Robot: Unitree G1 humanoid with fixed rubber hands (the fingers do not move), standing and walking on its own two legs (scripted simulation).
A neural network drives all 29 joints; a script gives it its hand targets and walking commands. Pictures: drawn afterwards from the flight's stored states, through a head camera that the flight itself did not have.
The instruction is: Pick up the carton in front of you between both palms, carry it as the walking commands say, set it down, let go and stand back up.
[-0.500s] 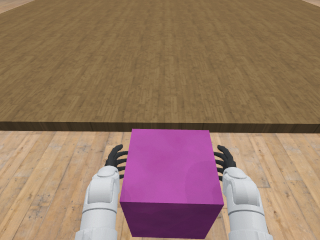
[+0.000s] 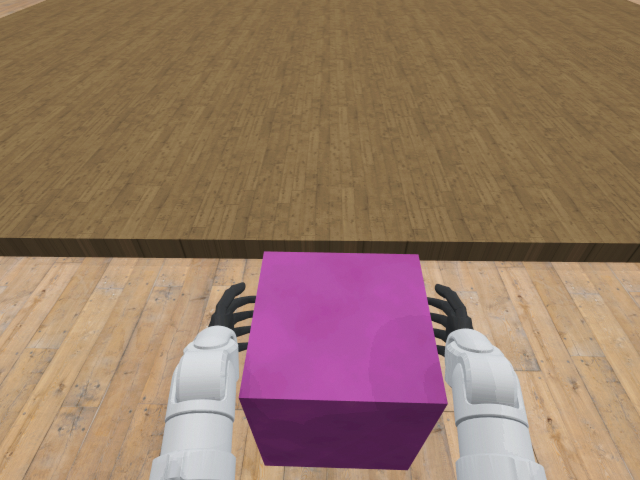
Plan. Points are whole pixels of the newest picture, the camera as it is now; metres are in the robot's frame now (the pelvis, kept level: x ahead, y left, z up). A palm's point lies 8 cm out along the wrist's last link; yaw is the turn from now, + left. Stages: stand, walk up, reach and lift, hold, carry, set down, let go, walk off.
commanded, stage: hold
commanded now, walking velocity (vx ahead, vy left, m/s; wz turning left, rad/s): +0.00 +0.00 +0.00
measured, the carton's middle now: (338, 364) +0.29 +0.00 -0.02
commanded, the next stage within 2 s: carry in 0.56 s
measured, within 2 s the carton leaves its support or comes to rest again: neither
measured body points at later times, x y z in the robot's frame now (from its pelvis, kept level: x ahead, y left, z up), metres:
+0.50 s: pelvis +0.00 +0.00 +0.00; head -0.04 +0.00 +0.45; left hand +0.30 +0.15 +0.04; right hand +0.30 -0.15 +0.04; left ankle +0.02 +0.12 -0.74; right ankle +0.02 -0.12 -0.74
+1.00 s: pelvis +0.10 +0.02 +0.00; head +0.08 +0.01 +0.45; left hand +0.38 +0.17 +0.08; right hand +0.38 -0.13 +0.08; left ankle +0.02 +0.13 -0.74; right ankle +0.10 -0.09 -0.72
